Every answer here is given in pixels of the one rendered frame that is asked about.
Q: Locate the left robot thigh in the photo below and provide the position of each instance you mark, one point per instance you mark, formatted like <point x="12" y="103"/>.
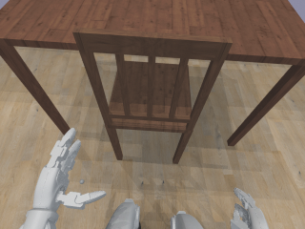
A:
<point x="126" y="216"/>

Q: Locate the chair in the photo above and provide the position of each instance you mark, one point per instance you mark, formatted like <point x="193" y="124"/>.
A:
<point x="149" y="96"/>

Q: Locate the left robot hand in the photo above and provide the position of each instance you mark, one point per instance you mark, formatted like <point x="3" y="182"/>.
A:
<point x="54" y="175"/>

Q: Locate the robot right shin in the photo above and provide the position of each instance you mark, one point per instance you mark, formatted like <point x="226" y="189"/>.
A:
<point x="181" y="212"/>

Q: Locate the table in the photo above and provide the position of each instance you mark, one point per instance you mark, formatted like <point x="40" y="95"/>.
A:
<point x="262" y="31"/>

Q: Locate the right robot hand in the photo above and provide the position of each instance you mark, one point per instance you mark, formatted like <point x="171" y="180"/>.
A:
<point x="252" y="218"/>

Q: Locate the robot left forearm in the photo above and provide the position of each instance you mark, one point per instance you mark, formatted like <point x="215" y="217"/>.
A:
<point x="40" y="218"/>

